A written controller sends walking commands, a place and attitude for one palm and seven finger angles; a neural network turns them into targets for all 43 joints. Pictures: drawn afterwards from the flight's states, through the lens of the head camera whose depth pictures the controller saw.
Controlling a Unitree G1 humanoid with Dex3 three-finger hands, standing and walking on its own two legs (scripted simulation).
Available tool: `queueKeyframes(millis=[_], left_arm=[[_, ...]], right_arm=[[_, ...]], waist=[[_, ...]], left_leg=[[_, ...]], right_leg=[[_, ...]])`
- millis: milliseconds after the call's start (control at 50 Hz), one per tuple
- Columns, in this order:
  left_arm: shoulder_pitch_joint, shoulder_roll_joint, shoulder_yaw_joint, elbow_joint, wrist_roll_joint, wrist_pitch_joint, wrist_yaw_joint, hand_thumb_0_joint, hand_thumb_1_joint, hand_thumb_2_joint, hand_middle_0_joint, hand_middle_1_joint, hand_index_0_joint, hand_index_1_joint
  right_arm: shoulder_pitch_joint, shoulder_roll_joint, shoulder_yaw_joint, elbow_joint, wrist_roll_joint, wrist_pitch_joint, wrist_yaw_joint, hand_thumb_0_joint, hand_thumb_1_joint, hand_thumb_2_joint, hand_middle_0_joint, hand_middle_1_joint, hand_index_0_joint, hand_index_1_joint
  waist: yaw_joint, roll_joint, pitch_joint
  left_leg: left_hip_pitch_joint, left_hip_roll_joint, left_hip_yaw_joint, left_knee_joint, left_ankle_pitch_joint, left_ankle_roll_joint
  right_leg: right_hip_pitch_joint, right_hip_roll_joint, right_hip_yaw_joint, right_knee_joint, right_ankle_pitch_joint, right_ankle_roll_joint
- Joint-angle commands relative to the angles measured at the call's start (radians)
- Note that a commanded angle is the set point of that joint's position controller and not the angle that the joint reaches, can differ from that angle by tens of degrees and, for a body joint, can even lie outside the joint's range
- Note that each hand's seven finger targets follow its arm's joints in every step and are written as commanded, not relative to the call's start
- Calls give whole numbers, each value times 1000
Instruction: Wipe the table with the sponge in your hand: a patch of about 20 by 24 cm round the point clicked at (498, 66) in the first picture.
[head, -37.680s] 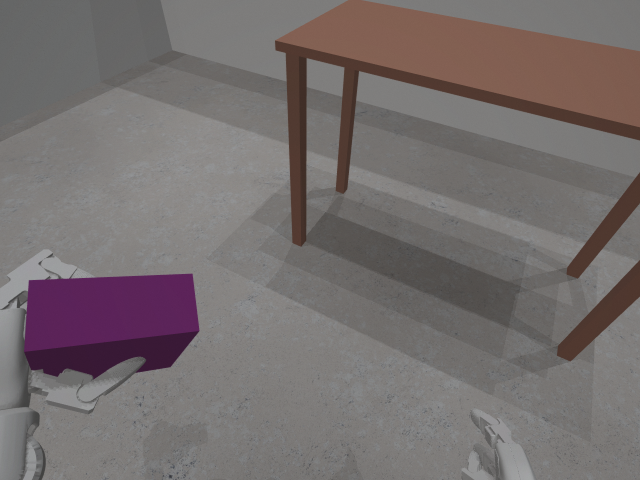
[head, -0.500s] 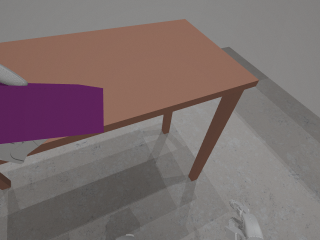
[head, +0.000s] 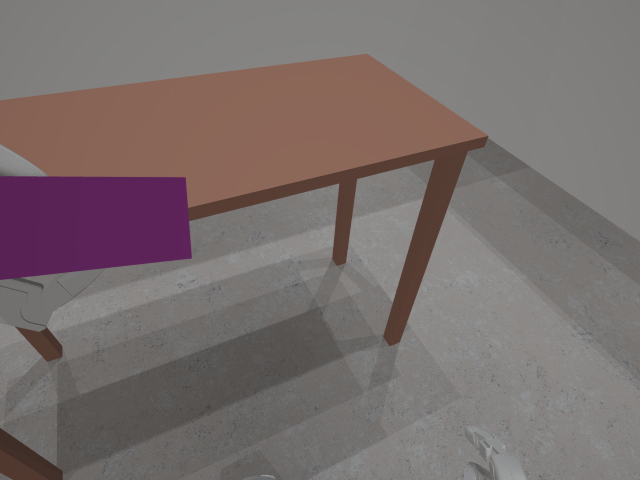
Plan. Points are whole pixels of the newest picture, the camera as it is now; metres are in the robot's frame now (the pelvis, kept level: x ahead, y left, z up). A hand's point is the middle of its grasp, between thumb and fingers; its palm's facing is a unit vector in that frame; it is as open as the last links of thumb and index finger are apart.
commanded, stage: stop stepping back and stand still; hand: left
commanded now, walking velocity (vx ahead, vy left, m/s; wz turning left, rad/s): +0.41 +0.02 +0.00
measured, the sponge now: (108, 222) +0.23 +0.19 +0.27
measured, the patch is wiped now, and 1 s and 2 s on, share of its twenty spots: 1.00 1.00 1.00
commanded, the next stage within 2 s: stand and wait in 0.60 s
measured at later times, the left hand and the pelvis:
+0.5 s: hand out of the picture +0.11 +0.26 +0.31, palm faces +0.60 -0.77 -0.22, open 9.7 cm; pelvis -0.09 +0.01 -0.01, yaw +4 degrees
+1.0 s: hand out of the picture +0.14 +0.28 +0.29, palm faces +0.59 -0.73 -0.34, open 9.7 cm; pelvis -0.06 +0.03 +0.00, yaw +5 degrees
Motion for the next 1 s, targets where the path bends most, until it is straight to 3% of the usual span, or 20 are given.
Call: queueKeyframes(millis=[0,80,120,180,200,220,240,300,380,420,440,460,520,540,560,580,640,720,760,980], left_arm=[[-245,182,54,-41,3,-8,18,0,100,1300,-1200,-1600,-1200,-1600],[-209,200,94,-157,-1,-18,27,0,100,1300,-1200,-1600,-1200,-1600],[-190,204,98,-121,2,-6,29,0,100,1300,-1200,-1600,-1200,-1600],[-150,188,81,-66,16,-1,25,0,100,1300,-1200,-1600,-1200,-1600],[-169,201,80,-77,24,-1,18,0,100,1300,-1200,-1600,-1200,-1600],[-236,213,73,-88,21,-6,5,0,100,1300,-1200,-1600,-1200,-1600],[-315,228,86,-120,13,-30,3,0,100,1300,-1200,-1600,-1200,-1600],[-366,218,71,-101,11,-23,1,0,100,1300,-1200,-1600,-1200,-1600],[-323,192,48,-77,7,-27,34,0,100,1300,-1200,-1600,-1200,-1600],[-318,176,54,-113,5,-32,39,0,100,1300,-1200,-1600,-1200,-1600],[-308,215,105,-106,20,-17,31,0,100,1300,-1200,-1600,-1200,-1600],[-364,216,81,-67,9,-11,26,0,100,1300,-1200,-1600,-1200,-1600],[-248,185,68,46,12,19,17,0,100,1300,-1200,-1600,-1200,-1600],[-206,182,66,51,15,21,8,0,100,1300,-1200,-1600,-1200,-1600],[-195,204,79,16,8,13,-1,0,100,1300,-1200,-1600,-1200,-1600],[-250,205,86,-74,-5,-12,0,0,100,1300,-1200,-1600,-1200,-1600],[-211,226,126,-181,-13,-43,0,0,100,1300,-1200,-1600,-1200,-1600],[-155,214,131,-188,-11,-56,39,0,100,1300,-1200,-1600,-1200,-1600],[-172,201,129,-167,-11,-56,47,0,100,1300,-1200,-1600,-1200,-1600],[-50,215,152,-196,-1,-54,17,0,100,1300,-1200,-1600,-1200,-1600]], right_arm=[[-153,-126,-45,-179,-5,-37,-33,0,-900,-900,200,300,200,300],[-111,-174,-50,-228,-3,-63,-37,0,-900,-900,200,300,200,300],[-95,-138,-35,-223,1,-73,-33,0,-900,-900,200,300,200,300],[-119,-143,-30,-208,-11,-90,-14,0,-900,-900,200,300,200,300],[-124,-144,-39,-219,-15,-85,-12,0,-900,-900,200,300,200,300],[-125,-139,-51,-210,-13,-79,-10,0,-900,-900,200,300,200,300],[-97,-149,-47,-174,-15,-93,-9,0,-900,-900,200,300,200,300],[-108,-129,-40,-157,-12,-81,-13,0,-900,-900,200,300,200,300],[-101,-123,-20,-164,-24,-97,-48,0,-900,-900,200,300,200,300],[-91,-155,-24,-184,-18,-107,-46,0,-900,-900,200,300,200,300],[-102,-152,-45,-207,-20,-107,-41,0,-900,-900,200,300,200,300],[-70,-121,-34,-193,-1,-108,-28,0,-900,-900,200,300,200,300],[-120,-132,-27,-207,-2,-101,-15,0,-900,-900,200,300,200,300],[-124,-133,-36,-215,-7,-89,-10,0,-900,-900,200,300,200,300],[-110,-124,-51,-224,-6,-77,-1,0,-900,-900,200,300,200,300],[-108,-131,-43,-202,-2,-91,8,0,-900,-900,200,300,200,300],[-97,-125,-40,-181,-5,-92,9,0,-900,-900,200,300,200,300],[-112,-116,-29,-178,-16,-111,-20,0,-900,-900,200,300,200,300],[-126,-149,-49,-181,-11,-112,-26,0,-900,-900,200,300,200,300],[-120,-136,-56,-207,2,-92,5,0,-900,-900,200,300,200,300]], waist=[[-47,-12,23],[-5,311,-109],[-30,314,-63],[15,160,0],[13,-24,25],[6,-255,40],[-28,-182,16],[-48,-59,69],[-35,58,-30],[-25,354,-11],[25,299,-133],[-21,239,-41],[10,215,50],[20,-2,87],[10,-312,69],[-18,-278,45],[-29,-16,11],[-22,15,-84],[-4,91,-72],[-20,25,-113]], left_leg=[[302,87,-9,-253,-45,38],[200,216,-229,-699,-416,126],[31,226,-290,-765,-560,127],[-169,153,-136,-533,-459,86],[-236,52,-21,-228,-362,56],[-233,-3,35,168,-207,29],[-163,49,-52,313,-68,24],[80,120,-14,96,-27,38],[384,64,76,-402,-160,71],[385,285,-317,-695,-434,166],[201,288,-229,-738,-300,151],[133,280,-267,-741,-409,153],[-112,205,-123,-581,-459,88],[-177,102,-15,-303,-370,52],[-192,24,47,97,-197,19],[-149,52,-32,229,-78,14],[12,102,-34,42,-32,20],[336,66,34,-435,96,45],[373,162,-109,-514,100,86],[324,112,-36,-408,390,38]], right_leg=[[-285,-278,141,-215,-271,-96],[-55,51,-141,228,-230,-7],[-19,40,-112,343,-209,0],[224,25,-91,58,-206,-32],[223,-82,100,-103,-293,-96],[94,-341,539,-339,-423,-194],[-2,-375,557,-371,-406,-209],[-270,-321,293,-319,-462,-170],[-245,-192,124,-115,-479,-121],[-299,11,-82,255,-297,-19],[-50,35,-116,495,-287,-11],[-79,14,-86,435,-261,-6],[164,10,-91,95,-203,-17],[177,-47,40,-95,-234,-55],[111,-278,452,-319,-355,-147],[56,-335,502,-352,-238,-145],[3,-326,311,-249,12,-169],[40,-216,144,-102,99,-84],[-1,-110,83,-51,24,-20],[139,-131,64,-64,389,-11]])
